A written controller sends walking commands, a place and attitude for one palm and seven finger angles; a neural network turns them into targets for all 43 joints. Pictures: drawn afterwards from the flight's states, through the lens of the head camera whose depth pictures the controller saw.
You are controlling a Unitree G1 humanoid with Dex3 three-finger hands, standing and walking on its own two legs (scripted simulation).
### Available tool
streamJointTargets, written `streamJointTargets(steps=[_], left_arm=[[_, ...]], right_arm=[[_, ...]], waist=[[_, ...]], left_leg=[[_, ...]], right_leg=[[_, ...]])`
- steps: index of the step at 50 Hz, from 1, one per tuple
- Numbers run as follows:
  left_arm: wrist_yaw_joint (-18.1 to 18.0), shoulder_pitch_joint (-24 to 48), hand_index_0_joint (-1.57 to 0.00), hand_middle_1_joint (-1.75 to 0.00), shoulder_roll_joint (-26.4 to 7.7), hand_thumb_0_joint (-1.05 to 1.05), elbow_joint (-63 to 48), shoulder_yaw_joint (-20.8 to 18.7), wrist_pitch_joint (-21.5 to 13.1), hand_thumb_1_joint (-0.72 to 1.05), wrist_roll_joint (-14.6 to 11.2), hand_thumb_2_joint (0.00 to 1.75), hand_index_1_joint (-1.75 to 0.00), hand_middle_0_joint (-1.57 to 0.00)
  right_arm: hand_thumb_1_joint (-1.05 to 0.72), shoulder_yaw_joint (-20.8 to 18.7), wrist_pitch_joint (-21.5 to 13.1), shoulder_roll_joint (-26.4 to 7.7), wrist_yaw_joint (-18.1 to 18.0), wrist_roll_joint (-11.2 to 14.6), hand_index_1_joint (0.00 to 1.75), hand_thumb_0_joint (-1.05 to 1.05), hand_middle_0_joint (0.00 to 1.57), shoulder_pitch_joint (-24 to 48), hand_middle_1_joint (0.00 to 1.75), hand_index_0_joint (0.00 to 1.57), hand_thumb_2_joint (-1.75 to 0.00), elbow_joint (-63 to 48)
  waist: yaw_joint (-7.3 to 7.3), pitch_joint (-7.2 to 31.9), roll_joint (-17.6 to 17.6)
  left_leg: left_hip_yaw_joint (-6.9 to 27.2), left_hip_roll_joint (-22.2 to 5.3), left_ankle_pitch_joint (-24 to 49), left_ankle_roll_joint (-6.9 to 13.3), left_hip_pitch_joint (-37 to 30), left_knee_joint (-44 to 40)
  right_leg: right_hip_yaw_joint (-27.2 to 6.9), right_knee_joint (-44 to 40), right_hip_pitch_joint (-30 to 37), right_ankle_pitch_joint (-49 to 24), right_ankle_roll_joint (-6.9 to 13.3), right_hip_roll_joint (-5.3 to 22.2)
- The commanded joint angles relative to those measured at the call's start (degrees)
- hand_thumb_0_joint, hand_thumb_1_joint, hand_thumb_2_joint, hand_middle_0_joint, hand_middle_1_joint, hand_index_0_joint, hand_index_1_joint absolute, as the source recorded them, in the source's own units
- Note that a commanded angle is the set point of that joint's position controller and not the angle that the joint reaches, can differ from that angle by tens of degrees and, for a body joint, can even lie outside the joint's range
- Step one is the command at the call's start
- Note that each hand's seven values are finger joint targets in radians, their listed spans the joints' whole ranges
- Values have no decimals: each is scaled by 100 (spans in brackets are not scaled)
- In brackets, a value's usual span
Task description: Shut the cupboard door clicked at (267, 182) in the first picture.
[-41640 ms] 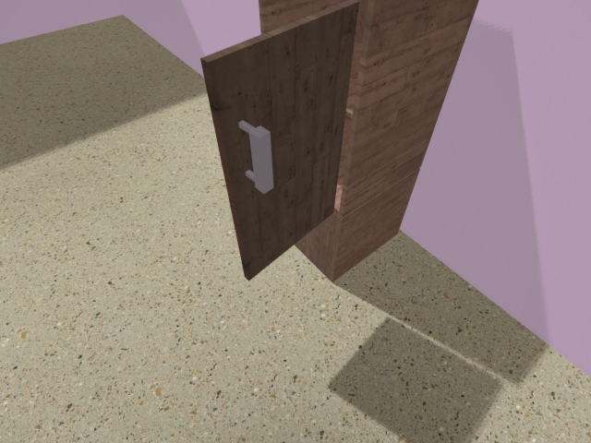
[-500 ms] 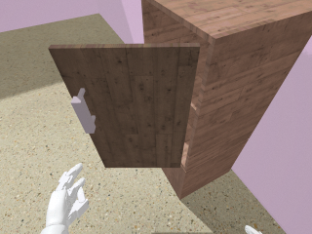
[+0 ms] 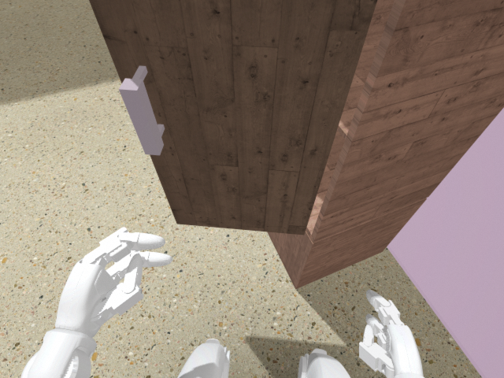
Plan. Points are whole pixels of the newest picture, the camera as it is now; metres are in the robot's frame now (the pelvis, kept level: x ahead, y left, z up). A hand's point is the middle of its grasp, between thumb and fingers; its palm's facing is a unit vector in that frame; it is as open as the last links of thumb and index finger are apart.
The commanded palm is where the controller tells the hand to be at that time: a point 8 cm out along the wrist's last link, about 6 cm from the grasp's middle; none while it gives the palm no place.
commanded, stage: raise the hand and make a fist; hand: left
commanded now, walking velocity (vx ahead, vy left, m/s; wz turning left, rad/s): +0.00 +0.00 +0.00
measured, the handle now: (148, 111) +0.47 +0.21 +0.15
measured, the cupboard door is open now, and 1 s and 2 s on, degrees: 62 62 62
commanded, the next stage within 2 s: bring the fist close to the handle in 1.22 s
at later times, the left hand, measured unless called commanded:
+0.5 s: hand (113, 255) +0.24 +0.20 +0.12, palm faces +0.01 -1.00 -0.05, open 3.1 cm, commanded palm +0.22 +0.25 +0.13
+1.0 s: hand (118, 224) +0.27 +0.19 +0.15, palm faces +0.01 -1.00 -0.06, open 3.1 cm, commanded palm +0.24 +0.24 +0.15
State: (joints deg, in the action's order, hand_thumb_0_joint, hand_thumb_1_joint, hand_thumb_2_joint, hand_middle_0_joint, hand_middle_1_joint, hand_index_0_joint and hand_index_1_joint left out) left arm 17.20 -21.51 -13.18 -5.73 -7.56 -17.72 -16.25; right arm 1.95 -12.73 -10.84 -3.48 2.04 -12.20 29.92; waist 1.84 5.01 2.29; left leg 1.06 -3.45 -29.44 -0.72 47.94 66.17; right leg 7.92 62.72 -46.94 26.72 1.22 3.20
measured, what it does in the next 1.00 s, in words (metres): rises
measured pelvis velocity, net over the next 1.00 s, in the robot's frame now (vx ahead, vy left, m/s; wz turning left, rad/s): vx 0.04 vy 0.00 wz -0.01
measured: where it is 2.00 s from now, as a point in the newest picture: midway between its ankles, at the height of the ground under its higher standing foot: outside the picture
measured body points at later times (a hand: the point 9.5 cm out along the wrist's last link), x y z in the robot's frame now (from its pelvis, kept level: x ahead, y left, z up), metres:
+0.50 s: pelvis +0.03 +0.02 +0.03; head +0.06 +0.02 +0.48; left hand +0.24 +0.25 +0.13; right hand +0.22 -0.21 -0.03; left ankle +0.03 +0.12 -0.65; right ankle +0.05 -0.11 -0.65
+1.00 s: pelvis +0.04 +0.00 +0.06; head +0.05 -0.01 +0.51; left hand +0.26 +0.24 +0.16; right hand +0.20 -0.24 -0.02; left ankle +0.03 +0.12 -0.65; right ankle +0.05 -0.11 -0.65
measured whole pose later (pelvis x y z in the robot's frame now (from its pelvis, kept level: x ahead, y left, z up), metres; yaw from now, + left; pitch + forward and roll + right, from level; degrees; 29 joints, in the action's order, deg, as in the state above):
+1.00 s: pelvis +0.04 +0.00 +0.06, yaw +0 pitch +4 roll -1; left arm 14.1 -18.2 -14.0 -7.1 -11.4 -8.8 -16.8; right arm 1.9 -13.6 -14.8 -3.8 2.4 -15.9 32.0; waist 1.0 3.3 2.7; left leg -1.6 -2.3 -23.3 -0.5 25.4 44.6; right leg 6.2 43.4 -26.1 21.4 0.3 2.9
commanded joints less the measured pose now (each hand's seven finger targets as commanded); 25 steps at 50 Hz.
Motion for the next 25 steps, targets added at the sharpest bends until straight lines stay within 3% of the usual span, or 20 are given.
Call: streamJointTargets(steps=[1,3,6,9,11,14,17,22,23,25], left_arm=[[-355,-356,-84,-100,-621,0,-1534,-683,-4,90,-176,90,-100,-84],[-541,-372,-88,-104,-652,0,-1500,-726,-133,90,-110,90,-104,-88],[-567,-379,-93,-110,-448,0,-1418,-436,-367,90,-50,90,-110,-93],[-484,-263,-99,-116,-539,0,-1556,-362,-466,90,3,90,-116,-99],[-443,-266,-102,-120,-525,0,-1528,-338,-428,90,-32,90,-120,-102],[-461,-187,-108,-126,-613,0,-1744,-410,-367,90,-33,90,-126,-108],[-539,-188,-113,-132,-613,0,-1839,-484,-311,90,-58,90,-132,-113],[-567,-35,-123,-142,-568,0,-1898,-374,-108,90,3,90,-142,-123],[-571,-20,-124,-144,-670,0,-1783,-443,-23,90,35,90,-144,-124],[-519,98,-128,-148,-600,0,-1759,-372,105,90,30,90,-148,-128]], right_arm=[[-90,-439,-307,-810,-73,-12,30,0,20,225,30,20,-90,-1096],[-90,-425,-305,-812,-67,-50,30,0,20,236,30,20,-90,-1039],[-90,-415,-332,-879,-17,-77,30,0,20,108,30,20,-90,-1011],[-90,-406,-374,-967,-10,-62,30,0,20,40,30,20,-90,-1046],[-90,-406,-385,-985,-14,-44,30,0,20,2,30,20,-90,-1062],[-90,-392,-388,-997,-27,-26,30,0,20,3,30,20,-90,-1072],[-90,-392,-374,-980,-22,-28,30,0,20,-74,30,20,-90,-1054],[-90,-344,-316,-975,9,0,30,0,20,-73,30,20,-90,-1036],[-90,-333,-283,-993,8,-8,30,0,20,-73,30,20,-90,-1024],[-90,-308,-260,-982,5,15,30,0,20,-57,30,20,-90,-1045]], waist=[[53,1376,-203],[48,1173,-272],[-88,879,-266],[-96,938,-25],[-113,848,-126],[-62,974,115],[-61,1063,32],[-95,878,303],[-112,808,119],[-129,727,141]], left_leg=[[73,373,1214,157,-759,-1495],[111,349,1286,154,-835,-1601],[110,343,1105,125,-869,-1720],[114,348,1044,132,-1033,-1831],[122,351,960,126,-1070,-1913],[125,356,1197,124,-1287,-2015],[134,343,1535,103,-1504,-2093],[135,309,1794,71,-1787,-2257],[137,296,1768,96,-1759,-2281],[123,305,1696,91,-1810,-2363]], right_leg=[[-588,-1388,1541,-510,-40,-271],[-436,-1317,1466,-677,-15,-329],[-365,-1352,1253,-541,-23,-321],[-356,-1383,1262,-467,13,-314],[-344,-1466,1283,-416,4,-317],[-320,-1472,1499,-708,30,-326],[-251,-1482,1646,-1107,16,-352],[-207,-1603,1755,-1376,20,-379],[-213,-1659,1815,-1385,14,-389],[-222,-1761,1869,-1374,9,-380]])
